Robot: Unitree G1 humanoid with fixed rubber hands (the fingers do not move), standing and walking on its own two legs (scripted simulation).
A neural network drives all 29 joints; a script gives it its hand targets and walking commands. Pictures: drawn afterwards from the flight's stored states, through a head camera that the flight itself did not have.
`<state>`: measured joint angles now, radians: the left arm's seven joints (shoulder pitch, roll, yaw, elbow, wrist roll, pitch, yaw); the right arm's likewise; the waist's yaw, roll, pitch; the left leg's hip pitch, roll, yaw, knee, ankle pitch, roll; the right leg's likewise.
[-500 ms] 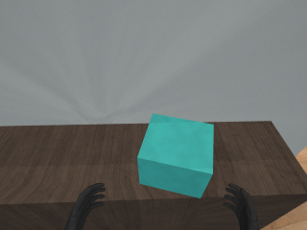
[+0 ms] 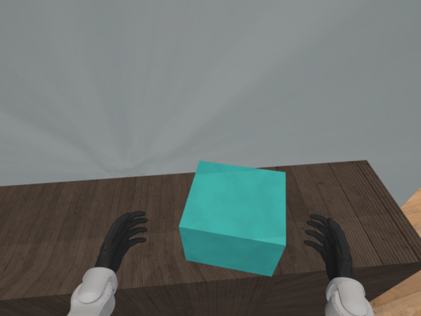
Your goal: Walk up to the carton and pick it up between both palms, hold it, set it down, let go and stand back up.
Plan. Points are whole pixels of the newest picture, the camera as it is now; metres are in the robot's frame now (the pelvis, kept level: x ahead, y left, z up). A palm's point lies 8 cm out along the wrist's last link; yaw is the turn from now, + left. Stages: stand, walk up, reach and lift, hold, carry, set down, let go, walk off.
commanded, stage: reach and lift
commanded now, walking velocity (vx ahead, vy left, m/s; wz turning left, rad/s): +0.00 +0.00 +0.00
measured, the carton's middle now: (234, 217) +0.37 -0.02 -0.06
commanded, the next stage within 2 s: none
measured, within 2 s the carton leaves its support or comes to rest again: neither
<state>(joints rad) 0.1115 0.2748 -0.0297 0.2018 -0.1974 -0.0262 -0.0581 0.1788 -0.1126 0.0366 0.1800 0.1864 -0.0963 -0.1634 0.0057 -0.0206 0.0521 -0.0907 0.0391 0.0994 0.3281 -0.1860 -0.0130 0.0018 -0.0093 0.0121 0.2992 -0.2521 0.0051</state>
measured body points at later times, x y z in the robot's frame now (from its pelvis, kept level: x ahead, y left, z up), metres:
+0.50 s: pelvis -0.01 +0.00 +0.00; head +0.00 +0.01 +0.45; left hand +0.35 +0.21 +0.07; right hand +0.31 -0.19 +0.06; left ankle +0.00 +0.12 -0.75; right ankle -0.05 -0.12 -0.75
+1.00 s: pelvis -0.02 +0.00 +0.00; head +0.01 +0.02 +0.45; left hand +0.41 +0.20 +0.10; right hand +0.38 -0.19 +0.10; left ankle +0.00 +0.12 -0.75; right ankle -0.05 -0.12 -0.75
